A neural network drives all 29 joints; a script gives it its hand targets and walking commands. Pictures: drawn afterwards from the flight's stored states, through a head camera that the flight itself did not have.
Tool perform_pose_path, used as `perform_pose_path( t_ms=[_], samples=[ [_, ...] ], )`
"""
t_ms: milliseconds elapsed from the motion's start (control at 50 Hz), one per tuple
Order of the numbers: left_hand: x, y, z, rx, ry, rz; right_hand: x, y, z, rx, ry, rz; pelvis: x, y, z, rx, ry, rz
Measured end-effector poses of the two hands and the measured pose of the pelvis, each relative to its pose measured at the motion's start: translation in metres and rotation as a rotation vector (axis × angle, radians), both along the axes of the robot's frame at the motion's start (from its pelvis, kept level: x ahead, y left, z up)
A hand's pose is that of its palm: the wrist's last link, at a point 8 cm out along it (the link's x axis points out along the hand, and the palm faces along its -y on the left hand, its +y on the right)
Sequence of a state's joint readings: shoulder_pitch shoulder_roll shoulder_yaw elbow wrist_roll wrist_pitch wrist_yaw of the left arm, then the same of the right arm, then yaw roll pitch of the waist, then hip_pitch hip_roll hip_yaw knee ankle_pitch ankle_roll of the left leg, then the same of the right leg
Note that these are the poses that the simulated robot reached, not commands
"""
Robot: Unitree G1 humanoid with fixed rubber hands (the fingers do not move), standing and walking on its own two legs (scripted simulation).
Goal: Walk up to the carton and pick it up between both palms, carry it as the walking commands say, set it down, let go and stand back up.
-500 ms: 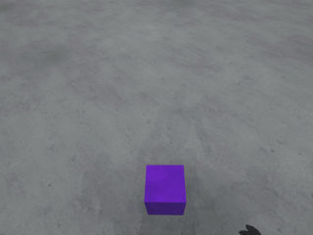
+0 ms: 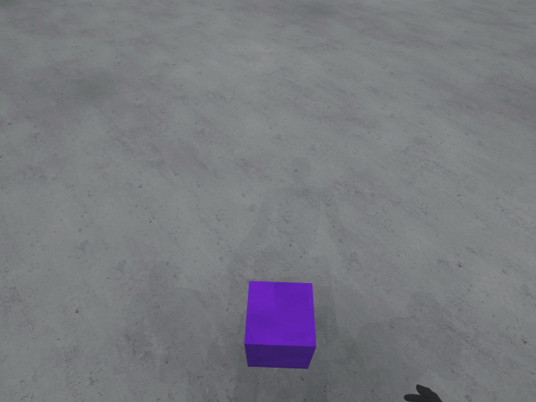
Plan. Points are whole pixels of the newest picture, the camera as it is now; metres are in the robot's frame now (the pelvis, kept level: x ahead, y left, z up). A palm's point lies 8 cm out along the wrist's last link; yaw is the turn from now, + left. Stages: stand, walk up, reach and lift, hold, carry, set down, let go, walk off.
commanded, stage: stand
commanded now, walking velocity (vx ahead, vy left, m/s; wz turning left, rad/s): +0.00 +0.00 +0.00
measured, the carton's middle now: (279, 326) +0.46 -0.03 -0.64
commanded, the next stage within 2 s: reach and lift in 0.10 s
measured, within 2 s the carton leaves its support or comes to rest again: neither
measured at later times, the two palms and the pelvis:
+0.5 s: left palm (142, 400) +0.17 +0.22 -0.13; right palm (427, 381) +0.18 -0.25 -0.13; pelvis +0.00 -0.01 -0.01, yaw +0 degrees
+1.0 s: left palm (181, 325) +0.30 +0.18 -0.16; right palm (407, 318) +0.30 -0.26 -0.16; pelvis -0.05 -0.02 -0.06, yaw -1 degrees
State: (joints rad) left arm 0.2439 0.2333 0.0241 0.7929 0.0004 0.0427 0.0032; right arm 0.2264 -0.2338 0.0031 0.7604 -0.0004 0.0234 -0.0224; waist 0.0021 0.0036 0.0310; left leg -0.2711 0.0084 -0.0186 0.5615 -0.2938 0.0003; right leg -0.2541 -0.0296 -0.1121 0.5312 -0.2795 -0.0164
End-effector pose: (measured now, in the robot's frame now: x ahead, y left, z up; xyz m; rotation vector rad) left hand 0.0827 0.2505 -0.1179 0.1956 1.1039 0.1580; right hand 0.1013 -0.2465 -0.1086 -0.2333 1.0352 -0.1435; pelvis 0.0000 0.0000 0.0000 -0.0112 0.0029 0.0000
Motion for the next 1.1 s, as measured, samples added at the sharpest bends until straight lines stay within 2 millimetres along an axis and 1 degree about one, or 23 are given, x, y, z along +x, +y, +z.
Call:
perform_pose_path(
  t_ms=[120,160,240,300,340,420,520,600,680,740,920,1020,1100],
  samples=[
    [-0.001,0.000,0.000,-0.002,-0.002,-0.001,-0.001,0.000,0.000,0.003,0.000,0.002,-0.002,0.000,0.000,0.000,-0.002,0.000],
    [0.012,-0.003,0.005,-0.009,-0.025,-0.014,0.008,0.002,0.001,0.022,0.009,0.014,-0.004,-0.001,-0.001,0.001,0.006,-0.001],
    [0.049,-0.011,0.014,-0.029,-0.067,-0.043,0.039,0.005,0.005,0.045,0.006,0.036,-0.006,-0.003,-0.001,0.003,0.010,-0.001],
    [0.066,-0.019,0.015,-0.046,-0.076,-0.052,0.059,0.005,0.007,0.050,-0.011,0.047,-0.003,-0.005,-0.002,0.006,0.020,-0.001],
    [0.071,-0.025,0.012,-0.059,-0.069,-0.055,0.066,0.005,0.005,0.052,-0.010,0.050,0.000,-0.006,-0.003,0.007,0.035,-0.002],
    [0.075,-0.033,0.002,-0.075,-0.054,-0.054,0.073,0.001,-0.005,0.054,0.001,0.046,0.004,-0.009,-0.007,0.009,0.085,-0.004],
    [0.086,-0.034,-0.011,-0.058,-0.073,-0.057,0.088,0.000,-0.019,0.058,-0.022,0.056,0.002,-0.010,-0.016,0.009,0.173,-0.007],
    [0.102,-0.034,-0.020,-0.035,-0.105,-0.071,0.107,0.005,-0.030,0.068,-0.068,0.073,-0.004,-0.010,-0.024,0.007,0.250,-0.011],
    [0.124,-0.038,-0.028,-0.017,-0.147,-0.090,0.129,0.006,-0.038,0.075,-0.120,0.077,-0.013,-0.010,-0.033,0.007,0.319,-0.014],
    [0.141,-0.044,-0.032,-0.013,-0.184,-0.105,0.143,0.004,-0.041,0.071,-0.156,0.077,-0.022,-0.011,-0.039,0.008,0.359,-0.016],
    [0.188,-0.061,-0.041,-0.017,-0.257,-0.126,0.178,-0.013,-0.047,0.038,-0.219,0.078,-0.045,-0.015,-0.052,0.014,0.447,-0.019],
    [0.219,-0.071,-0.042,-0.023,-0.307,-0.125,0.206,-0.014,-0.052,0.047,-0.253,0.075,-0.054,-0.018,-0.059,0.020,0.497,-0.019],
    [0.243,-0.078,-0.049,-0.029,-0.330,-0.127,0.229,-0.013,-0.059,0.063,-0.281,0.067,-0.059,-0.021,-0.065,0.024,0.545,-0.019]
  ],
)
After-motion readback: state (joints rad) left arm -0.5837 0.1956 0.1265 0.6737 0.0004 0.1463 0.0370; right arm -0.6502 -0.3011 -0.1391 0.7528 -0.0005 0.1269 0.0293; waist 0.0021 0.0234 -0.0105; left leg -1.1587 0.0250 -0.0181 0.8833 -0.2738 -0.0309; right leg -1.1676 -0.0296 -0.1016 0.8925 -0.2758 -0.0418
